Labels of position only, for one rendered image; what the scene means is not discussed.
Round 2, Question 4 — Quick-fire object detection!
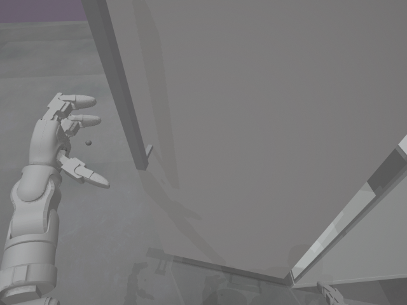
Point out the right robot hand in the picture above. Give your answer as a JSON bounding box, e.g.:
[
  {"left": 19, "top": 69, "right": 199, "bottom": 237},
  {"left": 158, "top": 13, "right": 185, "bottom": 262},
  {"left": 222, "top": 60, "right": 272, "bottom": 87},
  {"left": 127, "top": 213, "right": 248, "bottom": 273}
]
[{"left": 317, "top": 281, "right": 348, "bottom": 305}]

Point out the left robot hand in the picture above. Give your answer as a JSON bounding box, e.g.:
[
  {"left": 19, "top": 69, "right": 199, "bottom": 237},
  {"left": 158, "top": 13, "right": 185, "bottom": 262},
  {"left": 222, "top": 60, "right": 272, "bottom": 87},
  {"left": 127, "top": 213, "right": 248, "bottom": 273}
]
[{"left": 29, "top": 93, "right": 110, "bottom": 189}]

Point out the fridge door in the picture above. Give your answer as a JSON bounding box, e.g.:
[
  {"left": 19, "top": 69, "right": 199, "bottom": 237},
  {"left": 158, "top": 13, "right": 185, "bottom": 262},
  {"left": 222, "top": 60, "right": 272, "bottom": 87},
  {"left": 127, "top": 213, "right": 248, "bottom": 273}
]
[{"left": 106, "top": 0, "right": 407, "bottom": 279}]

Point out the handle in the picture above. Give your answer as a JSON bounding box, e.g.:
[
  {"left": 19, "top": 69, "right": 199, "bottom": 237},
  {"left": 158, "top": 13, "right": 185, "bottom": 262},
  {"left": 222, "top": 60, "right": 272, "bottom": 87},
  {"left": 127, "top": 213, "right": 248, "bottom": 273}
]
[{"left": 81, "top": 0, "right": 153, "bottom": 171}]

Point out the left robot forearm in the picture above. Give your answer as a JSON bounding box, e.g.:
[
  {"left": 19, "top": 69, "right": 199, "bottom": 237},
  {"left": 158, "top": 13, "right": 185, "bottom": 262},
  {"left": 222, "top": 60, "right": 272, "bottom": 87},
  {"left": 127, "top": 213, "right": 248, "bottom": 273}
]
[{"left": 0, "top": 165, "right": 62, "bottom": 305}]

